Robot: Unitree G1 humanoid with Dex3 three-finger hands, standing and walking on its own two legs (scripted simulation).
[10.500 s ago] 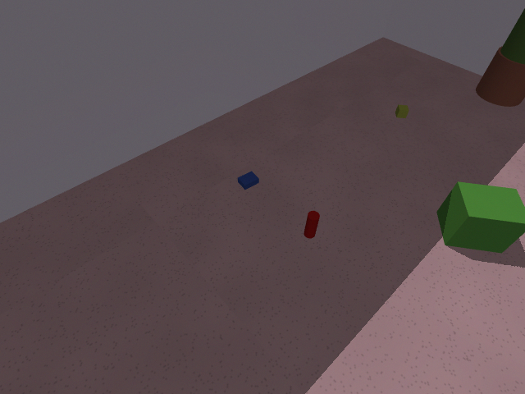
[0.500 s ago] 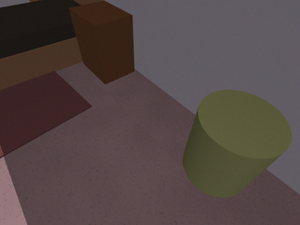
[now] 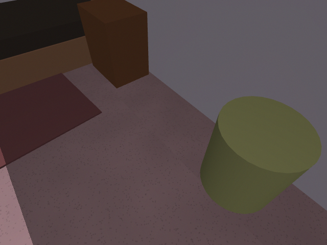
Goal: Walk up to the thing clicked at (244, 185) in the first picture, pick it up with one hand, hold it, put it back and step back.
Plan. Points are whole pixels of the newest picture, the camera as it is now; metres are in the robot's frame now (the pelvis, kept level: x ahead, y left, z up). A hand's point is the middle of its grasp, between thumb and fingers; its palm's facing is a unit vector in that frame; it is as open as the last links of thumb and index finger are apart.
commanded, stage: stand
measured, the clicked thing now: out of the picture -0.73 -1.24 -0.77
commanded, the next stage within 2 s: walk up in 0.44 s
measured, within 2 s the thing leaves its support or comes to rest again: neither
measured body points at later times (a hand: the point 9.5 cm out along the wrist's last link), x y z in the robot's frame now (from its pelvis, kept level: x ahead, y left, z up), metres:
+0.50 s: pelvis +0.01 +0.00 +0.00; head +0.03 +0.00 +0.45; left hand +0.09 +0.30 -0.13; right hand +0.10 -0.31 -0.13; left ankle +0.04 +0.12 -0.75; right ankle -0.02 -0.13 -0.75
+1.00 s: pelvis +0.03 +0.10 +0.00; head +0.06 +0.11 +0.44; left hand +0.25 +0.36 -0.13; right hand -0.02 -0.22 -0.11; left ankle +0.06 +0.16 -0.75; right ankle -0.02 -0.06 -0.69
